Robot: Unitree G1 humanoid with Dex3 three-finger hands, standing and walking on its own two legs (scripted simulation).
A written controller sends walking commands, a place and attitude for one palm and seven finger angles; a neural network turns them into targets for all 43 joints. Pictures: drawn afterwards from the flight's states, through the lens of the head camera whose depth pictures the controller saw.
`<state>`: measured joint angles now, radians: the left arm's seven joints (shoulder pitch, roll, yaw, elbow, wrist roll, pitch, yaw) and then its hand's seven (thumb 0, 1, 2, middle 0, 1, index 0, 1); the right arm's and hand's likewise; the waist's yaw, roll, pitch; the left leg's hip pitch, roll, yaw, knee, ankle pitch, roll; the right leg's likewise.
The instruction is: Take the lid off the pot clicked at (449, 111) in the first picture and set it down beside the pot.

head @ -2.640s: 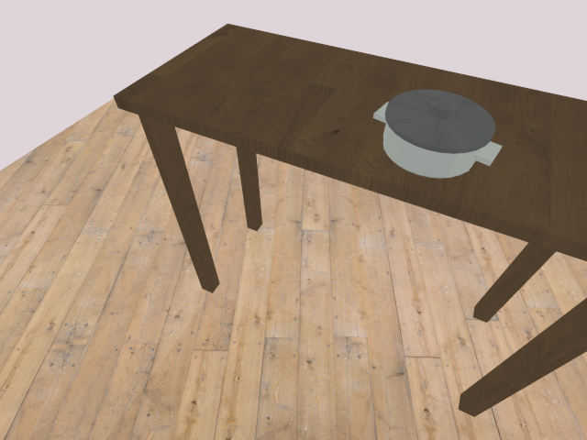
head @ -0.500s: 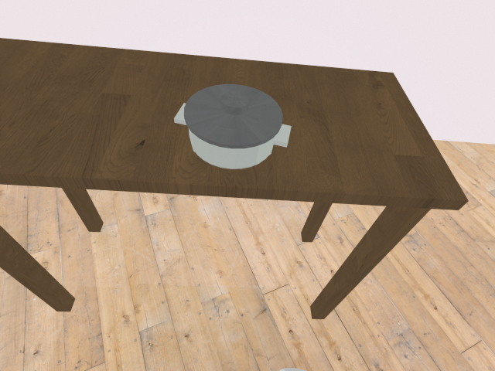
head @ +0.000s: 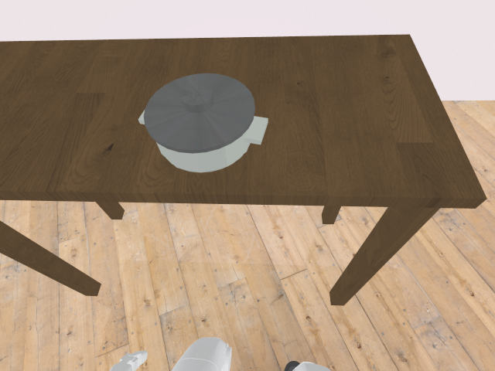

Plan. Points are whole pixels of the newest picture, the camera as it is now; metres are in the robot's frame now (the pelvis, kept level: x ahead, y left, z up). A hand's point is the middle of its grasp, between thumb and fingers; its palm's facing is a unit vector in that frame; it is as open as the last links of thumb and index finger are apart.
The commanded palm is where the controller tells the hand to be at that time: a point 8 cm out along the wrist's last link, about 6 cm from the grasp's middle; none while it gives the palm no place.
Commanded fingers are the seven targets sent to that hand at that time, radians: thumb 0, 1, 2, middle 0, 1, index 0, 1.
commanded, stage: come to a stop and stand still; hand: left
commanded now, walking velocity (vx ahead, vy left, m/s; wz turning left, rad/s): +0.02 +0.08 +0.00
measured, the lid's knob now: (197, 98) +0.49 +0.11 +0.15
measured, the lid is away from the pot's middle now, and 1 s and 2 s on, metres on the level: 0.00 0.00 0.00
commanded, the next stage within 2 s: look again from close up in 0.94 s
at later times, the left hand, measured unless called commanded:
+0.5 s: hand out of the picture -0.07 +0.29 -0.18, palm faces +0.06 -0.98 -0.19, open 7.4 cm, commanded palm none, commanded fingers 0.00 0.90 0.90 -0.20 -0.30 -0.20 -0.30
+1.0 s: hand out of the picture -0.08 +0.26 -0.18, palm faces -0.02 -0.98 -0.18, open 7.3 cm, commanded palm none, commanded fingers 0.00 0.90 0.90 -0.20 -0.30 -0.20 -0.30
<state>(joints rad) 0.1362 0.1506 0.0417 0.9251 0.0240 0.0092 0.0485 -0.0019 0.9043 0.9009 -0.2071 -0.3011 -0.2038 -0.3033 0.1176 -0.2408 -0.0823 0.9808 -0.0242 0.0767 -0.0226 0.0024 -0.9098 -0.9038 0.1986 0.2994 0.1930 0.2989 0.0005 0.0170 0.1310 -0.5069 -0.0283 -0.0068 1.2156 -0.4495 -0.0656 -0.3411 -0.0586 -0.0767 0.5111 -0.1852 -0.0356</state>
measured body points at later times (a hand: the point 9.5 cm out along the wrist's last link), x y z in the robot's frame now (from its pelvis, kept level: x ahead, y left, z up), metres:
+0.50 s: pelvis -0.07 +0.09 +0.01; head -0.05 +0.13 +0.45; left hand -0.07 +0.34 -0.17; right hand -0.03 -0.14 -0.13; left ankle -0.06 +0.15 -0.74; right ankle -0.11 -0.06 -0.67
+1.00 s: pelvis -0.09 +0.09 +0.00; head -0.08 +0.10 +0.45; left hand -0.08 +0.31 -0.16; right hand -0.12 -0.12 -0.16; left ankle -0.06 +0.16 -0.74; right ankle -0.16 -0.02 -0.74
